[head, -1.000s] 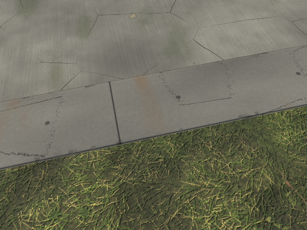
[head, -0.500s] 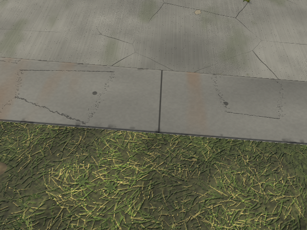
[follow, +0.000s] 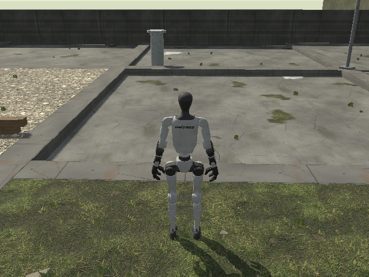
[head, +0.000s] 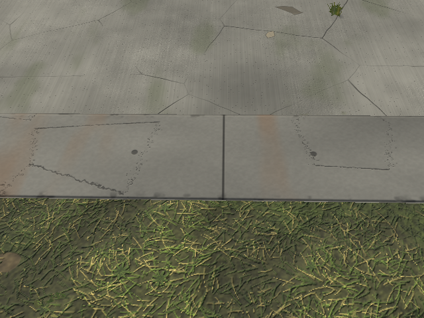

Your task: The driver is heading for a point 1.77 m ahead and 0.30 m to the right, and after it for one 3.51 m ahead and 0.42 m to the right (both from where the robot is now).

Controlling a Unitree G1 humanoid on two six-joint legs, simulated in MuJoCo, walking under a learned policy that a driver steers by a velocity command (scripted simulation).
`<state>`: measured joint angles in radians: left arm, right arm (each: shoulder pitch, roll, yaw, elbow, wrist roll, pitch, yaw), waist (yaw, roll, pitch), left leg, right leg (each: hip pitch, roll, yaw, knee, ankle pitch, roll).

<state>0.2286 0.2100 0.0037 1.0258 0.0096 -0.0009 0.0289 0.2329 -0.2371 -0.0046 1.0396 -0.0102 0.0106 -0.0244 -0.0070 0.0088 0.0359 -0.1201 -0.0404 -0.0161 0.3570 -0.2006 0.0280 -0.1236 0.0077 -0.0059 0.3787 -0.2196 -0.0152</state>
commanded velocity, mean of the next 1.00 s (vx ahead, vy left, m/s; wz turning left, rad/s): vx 0.18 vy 0.00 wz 0.01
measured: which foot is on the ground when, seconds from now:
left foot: down 0.00-1.00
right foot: down 0.00-0.72, up 0.74-1.00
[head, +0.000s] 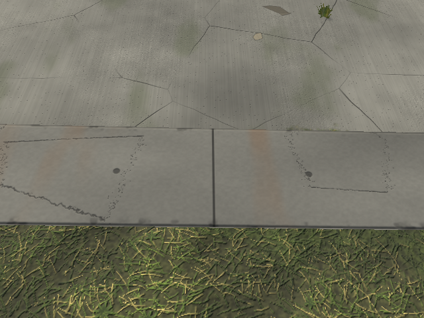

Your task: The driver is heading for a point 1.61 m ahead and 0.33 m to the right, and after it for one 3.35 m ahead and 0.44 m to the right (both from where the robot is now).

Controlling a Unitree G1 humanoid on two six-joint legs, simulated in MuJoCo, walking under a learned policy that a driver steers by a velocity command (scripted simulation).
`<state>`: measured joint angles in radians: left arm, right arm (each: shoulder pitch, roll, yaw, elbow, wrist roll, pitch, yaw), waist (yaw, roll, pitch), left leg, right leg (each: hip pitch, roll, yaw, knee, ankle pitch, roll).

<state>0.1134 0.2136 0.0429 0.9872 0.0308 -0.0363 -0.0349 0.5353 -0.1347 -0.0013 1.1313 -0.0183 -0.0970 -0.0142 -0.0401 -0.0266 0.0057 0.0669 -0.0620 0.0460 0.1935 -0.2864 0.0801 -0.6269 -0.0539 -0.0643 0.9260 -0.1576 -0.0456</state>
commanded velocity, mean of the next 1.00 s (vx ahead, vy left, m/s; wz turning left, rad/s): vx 0.49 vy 0.00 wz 0.00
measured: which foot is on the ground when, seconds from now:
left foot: down 0.00-0.16, up 0.18-0.70, down 0.72-1.00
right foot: up 0.00-0.16, down 0.18-0.74, up 0.76-1.00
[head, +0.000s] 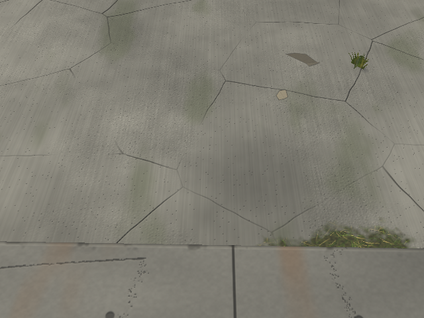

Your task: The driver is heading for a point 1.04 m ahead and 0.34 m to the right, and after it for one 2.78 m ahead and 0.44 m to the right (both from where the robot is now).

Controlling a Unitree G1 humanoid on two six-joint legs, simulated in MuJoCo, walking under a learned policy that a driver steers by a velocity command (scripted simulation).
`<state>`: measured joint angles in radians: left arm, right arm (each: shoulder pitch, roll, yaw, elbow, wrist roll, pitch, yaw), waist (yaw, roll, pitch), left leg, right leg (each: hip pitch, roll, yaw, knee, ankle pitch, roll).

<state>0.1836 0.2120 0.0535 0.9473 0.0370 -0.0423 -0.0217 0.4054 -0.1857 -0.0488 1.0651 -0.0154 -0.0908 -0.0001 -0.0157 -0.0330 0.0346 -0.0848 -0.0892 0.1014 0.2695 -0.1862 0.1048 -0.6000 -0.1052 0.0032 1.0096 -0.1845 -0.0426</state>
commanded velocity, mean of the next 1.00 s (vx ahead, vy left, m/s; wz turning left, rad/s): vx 0.50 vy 0.00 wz -0.42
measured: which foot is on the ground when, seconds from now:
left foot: down 0.00-0.30, up 0.32-0.82, down 0.84-1.00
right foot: up 0.00-0.26, down 0.28-0.84, up 0.86-1.00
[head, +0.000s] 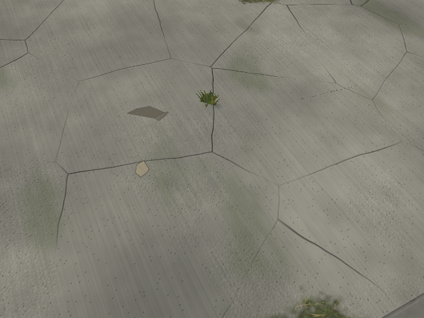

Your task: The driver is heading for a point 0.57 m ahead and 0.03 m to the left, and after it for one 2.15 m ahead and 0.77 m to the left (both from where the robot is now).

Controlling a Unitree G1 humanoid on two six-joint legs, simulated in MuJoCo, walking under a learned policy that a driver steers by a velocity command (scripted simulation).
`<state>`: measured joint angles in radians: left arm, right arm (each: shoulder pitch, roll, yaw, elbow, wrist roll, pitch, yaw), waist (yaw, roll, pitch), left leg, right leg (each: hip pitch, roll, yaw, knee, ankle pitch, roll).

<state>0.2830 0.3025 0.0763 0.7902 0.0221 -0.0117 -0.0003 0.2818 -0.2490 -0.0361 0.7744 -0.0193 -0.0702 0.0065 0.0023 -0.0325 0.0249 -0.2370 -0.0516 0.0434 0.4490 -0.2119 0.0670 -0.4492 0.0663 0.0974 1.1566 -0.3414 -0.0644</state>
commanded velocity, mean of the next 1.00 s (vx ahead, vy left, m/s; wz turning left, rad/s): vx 0.23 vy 0.00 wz -0.07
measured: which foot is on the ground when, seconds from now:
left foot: down 0.00-0.38, up 0.40-1.00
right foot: up 0.00-0.34, down 0.36-1.00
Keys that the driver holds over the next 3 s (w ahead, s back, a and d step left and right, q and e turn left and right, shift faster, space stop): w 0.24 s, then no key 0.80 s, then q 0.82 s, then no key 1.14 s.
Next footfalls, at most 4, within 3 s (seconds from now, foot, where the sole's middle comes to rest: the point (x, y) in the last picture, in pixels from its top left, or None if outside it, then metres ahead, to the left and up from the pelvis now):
0.36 right None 0.26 -0.16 -0.78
1.10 left None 0.46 0.20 -0.96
1.62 right None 0.50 0.03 -0.96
2.02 left None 0.41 0.24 -0.96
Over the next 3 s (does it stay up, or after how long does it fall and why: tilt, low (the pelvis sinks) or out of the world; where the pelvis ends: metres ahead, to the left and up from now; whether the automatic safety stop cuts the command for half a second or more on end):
stays up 0.44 0.14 -0.18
